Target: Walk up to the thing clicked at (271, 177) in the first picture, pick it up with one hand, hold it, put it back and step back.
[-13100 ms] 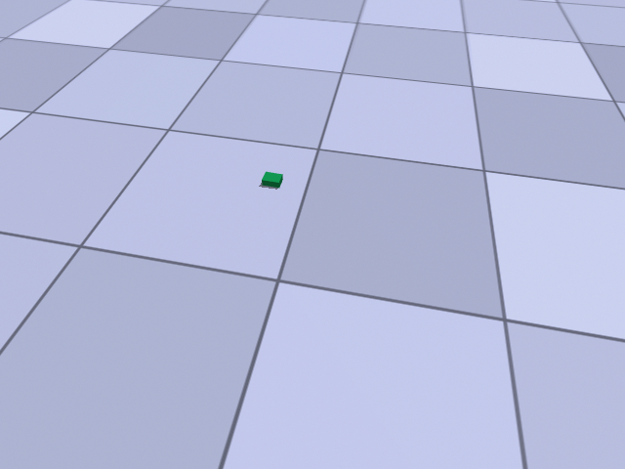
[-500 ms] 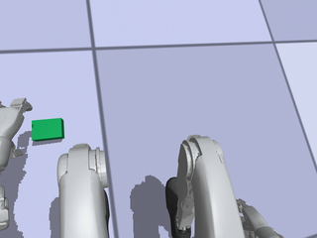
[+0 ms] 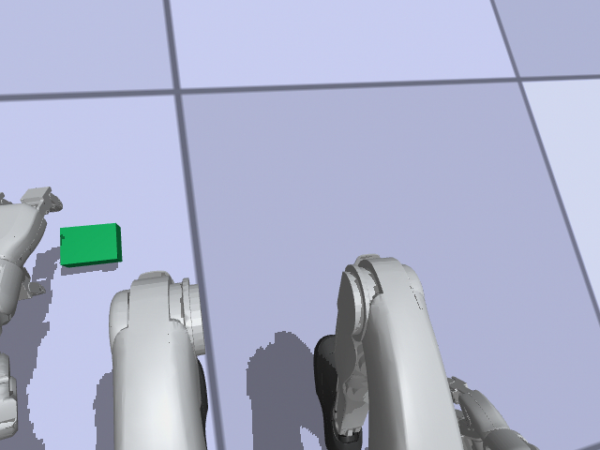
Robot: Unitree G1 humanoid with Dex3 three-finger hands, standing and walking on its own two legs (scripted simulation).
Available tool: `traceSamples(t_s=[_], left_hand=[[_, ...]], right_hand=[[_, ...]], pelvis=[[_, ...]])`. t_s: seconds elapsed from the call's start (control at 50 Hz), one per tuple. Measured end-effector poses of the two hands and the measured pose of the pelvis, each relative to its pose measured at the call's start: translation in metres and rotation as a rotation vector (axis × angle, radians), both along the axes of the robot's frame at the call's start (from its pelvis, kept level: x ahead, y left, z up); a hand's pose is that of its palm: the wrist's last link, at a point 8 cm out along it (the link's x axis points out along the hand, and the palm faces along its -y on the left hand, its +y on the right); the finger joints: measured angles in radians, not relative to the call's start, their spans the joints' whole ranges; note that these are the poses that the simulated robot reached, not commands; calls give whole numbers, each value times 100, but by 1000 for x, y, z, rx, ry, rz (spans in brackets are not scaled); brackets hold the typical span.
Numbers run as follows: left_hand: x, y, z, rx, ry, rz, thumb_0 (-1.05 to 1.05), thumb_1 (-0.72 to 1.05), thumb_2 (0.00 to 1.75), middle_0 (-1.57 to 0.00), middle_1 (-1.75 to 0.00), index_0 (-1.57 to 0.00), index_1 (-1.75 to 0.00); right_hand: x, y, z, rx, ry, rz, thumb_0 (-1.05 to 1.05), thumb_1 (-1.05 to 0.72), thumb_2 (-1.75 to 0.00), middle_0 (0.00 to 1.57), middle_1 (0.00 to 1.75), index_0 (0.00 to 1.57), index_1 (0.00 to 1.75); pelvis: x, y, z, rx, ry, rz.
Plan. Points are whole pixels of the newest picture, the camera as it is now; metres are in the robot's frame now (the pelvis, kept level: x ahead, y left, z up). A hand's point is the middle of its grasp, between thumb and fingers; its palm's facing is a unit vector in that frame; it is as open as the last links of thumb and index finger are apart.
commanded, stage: approach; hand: left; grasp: from above
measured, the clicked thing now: (92, 245) +0.40 +0.30 -0.30
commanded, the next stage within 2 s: rest palm in 0.90 s
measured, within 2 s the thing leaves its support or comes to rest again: neither
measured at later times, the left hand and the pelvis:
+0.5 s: hand (98, 228) +0.40 +0.26 -0.18, palm faces -0.44 -0.07 -0.90, open 13.3 cm; pelvis +0.00 +0.00 +0.00, yaw -1 degrees
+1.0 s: hand (65, 249) +0.37 +0.29 -0.16, palm faces -0.50 -0.09 -0.86, open 13.7 cm; pelvis +0.00 +0.00 +0.02, yaw +0 degrees
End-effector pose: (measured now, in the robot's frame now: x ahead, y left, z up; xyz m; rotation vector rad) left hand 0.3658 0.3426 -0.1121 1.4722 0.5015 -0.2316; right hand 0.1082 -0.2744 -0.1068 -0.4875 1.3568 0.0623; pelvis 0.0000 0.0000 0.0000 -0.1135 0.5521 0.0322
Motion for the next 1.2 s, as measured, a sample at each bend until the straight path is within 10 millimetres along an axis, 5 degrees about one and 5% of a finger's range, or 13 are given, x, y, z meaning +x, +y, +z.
traceSamples(t_s=[0.22, 0.52, 0.68, 0.82, 1.04, 1.2], left_hand=[[8, -12, 1, 12, 2, -39, 0, -31, 83, -30, -81, -29, -83], [43, -84, -14, -20, -18, -98, 0, -39, 90, -24, -86, -23, -88], [39, -51, -15, 23, -43, 27, 1, -40, 90, -23, -88, -22, -90], [15, -15, 4, 58, 27, 37, 0, -45, 92, -19, -93, -18, -94], [14, -55, 1, -57, 37, -117, 0, -45, 93, -17, -94, -17, -94], [25, -63, -27, -10, -9, -113, 0, -45, 94, -17, -92, -16, -94]], right_hand=[[0, 1, 1, 8, -8, -9, 0, -91, -89, 20, 30, 20, 30], [-37, -2, 10, 37, 5, -38, 0, -90, -89, 20, 30, 20, 30], [-60, -6, 3, 44, 66, -68, 0, -91, -89, 20, 30, 20, 30], [-46, 1, 0, 60, 61, -80, 0, -91, -89, 20, 30, 20, 30], [2, 2, 22, 35, -70, 6, 0, -91, -89, 20, 30, 20, 30], [-13, -12, 18, -17, -33, 61, 0, -91, -90, 20, 30, 20, 30]], pelvis=[[0, 0, 1, 3, 8, 1], [-2, -2, 3, 5, 10, -13], [-2, -2, -4, 5, -3, -19], [0, 1, 3, 5, 15, -3], [-4, 0, 15, 0, -1, -1], [-7, -2, -3, -3, -27, -12]])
